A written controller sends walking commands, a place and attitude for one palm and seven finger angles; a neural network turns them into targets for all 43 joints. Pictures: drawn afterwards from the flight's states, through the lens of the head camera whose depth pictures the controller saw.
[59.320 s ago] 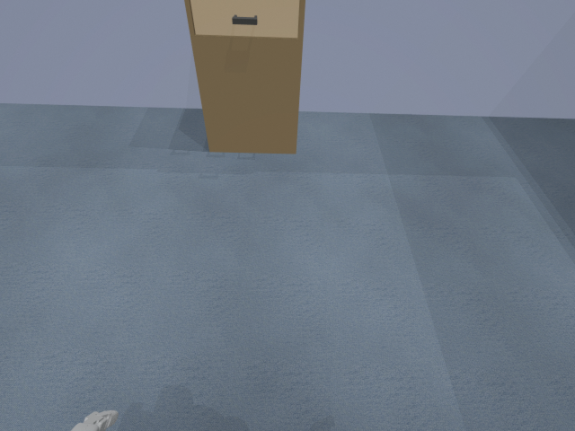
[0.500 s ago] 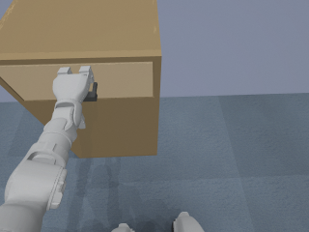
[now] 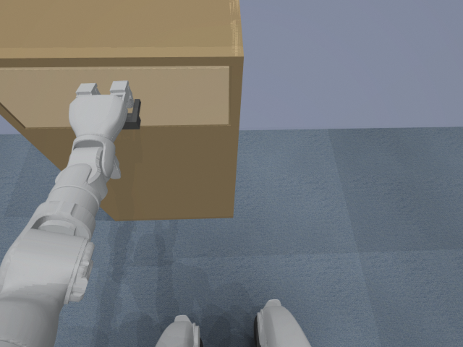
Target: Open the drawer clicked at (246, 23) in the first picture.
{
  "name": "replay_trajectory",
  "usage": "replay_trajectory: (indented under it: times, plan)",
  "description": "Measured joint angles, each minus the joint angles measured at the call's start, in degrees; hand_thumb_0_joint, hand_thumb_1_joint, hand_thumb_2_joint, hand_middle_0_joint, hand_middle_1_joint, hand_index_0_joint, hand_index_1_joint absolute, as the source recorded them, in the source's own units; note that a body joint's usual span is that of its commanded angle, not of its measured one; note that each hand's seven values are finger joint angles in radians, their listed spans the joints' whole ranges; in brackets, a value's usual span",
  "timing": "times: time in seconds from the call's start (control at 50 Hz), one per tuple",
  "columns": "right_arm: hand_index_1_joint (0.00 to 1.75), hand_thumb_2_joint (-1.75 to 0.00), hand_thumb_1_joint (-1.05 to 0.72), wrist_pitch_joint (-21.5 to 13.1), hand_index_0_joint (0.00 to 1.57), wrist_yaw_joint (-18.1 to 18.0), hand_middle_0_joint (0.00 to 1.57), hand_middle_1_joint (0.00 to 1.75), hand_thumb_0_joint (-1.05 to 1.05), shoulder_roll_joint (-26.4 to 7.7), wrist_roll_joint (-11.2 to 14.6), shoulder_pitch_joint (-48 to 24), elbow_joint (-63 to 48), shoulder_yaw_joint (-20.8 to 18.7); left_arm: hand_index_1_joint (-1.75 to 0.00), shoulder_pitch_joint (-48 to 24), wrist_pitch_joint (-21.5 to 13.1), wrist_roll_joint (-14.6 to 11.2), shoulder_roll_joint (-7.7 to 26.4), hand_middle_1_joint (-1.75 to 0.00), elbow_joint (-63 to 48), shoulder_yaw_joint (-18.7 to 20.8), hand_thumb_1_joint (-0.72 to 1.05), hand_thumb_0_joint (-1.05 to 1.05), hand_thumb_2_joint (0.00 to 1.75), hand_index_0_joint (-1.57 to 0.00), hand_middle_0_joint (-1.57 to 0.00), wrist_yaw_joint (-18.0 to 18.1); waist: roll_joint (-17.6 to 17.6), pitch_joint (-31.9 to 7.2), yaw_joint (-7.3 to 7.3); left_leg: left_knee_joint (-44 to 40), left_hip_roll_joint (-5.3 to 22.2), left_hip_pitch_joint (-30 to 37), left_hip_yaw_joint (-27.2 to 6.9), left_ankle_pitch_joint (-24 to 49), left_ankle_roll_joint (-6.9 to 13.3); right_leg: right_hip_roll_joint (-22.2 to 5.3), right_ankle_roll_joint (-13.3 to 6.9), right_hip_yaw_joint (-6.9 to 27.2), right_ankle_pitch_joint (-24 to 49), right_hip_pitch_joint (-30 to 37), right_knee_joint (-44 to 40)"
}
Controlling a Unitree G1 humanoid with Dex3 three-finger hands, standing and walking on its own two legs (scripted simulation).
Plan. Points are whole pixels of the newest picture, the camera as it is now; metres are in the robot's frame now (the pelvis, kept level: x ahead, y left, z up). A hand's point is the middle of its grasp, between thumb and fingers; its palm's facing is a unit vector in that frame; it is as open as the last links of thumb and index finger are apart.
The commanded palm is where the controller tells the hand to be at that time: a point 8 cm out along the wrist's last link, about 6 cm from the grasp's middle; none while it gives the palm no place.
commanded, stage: lower the fingers behind the handle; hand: left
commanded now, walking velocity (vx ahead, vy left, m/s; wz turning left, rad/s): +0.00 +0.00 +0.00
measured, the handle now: (113, 113) +0.55 +0.20 +0.02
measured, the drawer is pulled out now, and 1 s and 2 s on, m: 0.00 0.00 0.00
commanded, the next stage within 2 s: lift the fingers back up to retry in 0.34 s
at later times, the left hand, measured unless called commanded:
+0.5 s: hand (110, 131) +0.50 +0.20 +0.02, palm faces +0.00 +0.01 -1.00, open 13.8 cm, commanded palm +0.48 +0.21 +0.06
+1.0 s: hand (100, 114) +0.50 +0.20 +0.07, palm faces -0.01 -0.02 -1.00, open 13.6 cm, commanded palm +0.48 +0.21 +0.13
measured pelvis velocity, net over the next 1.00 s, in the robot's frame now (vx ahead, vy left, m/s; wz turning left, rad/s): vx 0.03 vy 0.01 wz -0.02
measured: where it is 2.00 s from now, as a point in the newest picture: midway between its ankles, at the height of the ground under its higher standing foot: outside the picture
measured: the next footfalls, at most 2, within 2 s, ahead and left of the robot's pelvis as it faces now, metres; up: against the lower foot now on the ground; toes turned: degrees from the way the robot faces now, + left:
none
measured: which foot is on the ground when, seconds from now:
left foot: down 0.00-1.00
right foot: down 0.00-1.00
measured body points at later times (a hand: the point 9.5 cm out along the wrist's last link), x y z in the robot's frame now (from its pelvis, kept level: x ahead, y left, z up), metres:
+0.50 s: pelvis -0.01 +0.00 -0.01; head +0.11 -0.01 +0.43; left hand +0.49 +0.20 +0.08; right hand +0.01 -0.28 -0.14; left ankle +0.00 +0.12 -0.67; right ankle +0.06 -0.13 -0.67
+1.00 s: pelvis +0.03 +0.01 +0.03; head +0.12 -0.01 +0.47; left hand +0.50 +0.20 +0.12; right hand +0.04 -0.27 -0.10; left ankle +0.00 +0.12 -0.67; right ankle +0.06 -0.13 -0.67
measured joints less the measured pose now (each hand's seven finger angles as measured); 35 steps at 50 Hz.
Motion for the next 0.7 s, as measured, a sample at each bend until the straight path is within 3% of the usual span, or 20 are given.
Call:
replay_trajectory:
  times: [0.12,0.24,0.5,0.7]
  plan:
    - [0.3,-0.9,-0.91,0.4,0.21,-0.4,0.2,0.3,0.0,0.4,0.5,-0.4,-1.0,1.0,-1.3,-1.0,2.0,-1.0,0.5,-1.23,1.0,-0.2,-0.49,0.0,0.3,-0.29,-0.33,-3.0,0.1,0.5,-0.77,-0.7,0.0,0.8,0.4,0.6,0.1,0.1,0.1,0.4,0.7,0.6,-0.7]
    - [0.3,-0.9,-0.91,-0.1,0.21,-1.2,0.2,0.3,0.0,0.3,0.7,0.4,-1.7,1.4,-1.28,-1.4,1.1,-1.2,1.4,-1.24,0.9,0.0,-0.49,0.0,0.3,-0.28,-0.32,-5.4,0.2,0.6,-1.04,-0.4,0.0,0.6,0.6,0.6,0.2,0.1,0.2,0.6,0.8,0.3,-0.3]
    - [0.3,-0.9,-0.91,-0.4,0.21,-1.2,0.2,0.3,0.0,-0.2,0.5,1.2,-1.3,0.9,-1.27,-0.7,-1.1,-0.7,2.1,-1.28,-1.5,0.8,-0.49,0.0,0.3,-0.3,-0.32,-4.4,0.1,0.3,-0.64,1.7,0.0,-1.6,0.5,-0.1,0.2,0.1,0.2,0.6,0.2,-1.8,1.5]
    - [0.3,-0.9,-0.91,0.4,0.21,-1.7,0.2,0.3,0.0,0.2,0.9,0.4,-1.9,1.1,-1.23,0.9,-0.6,-1.8,2.2,-1.25,-2.0,1.2,-0.49,0.0,0.3,-0.31,-0.33,-6.6,0.4,1.9,-1.35,-2.8,0.1,3.2,0.7,1.2,0.4,0.3,0.4,0.7,1.6,3.1,-3.1]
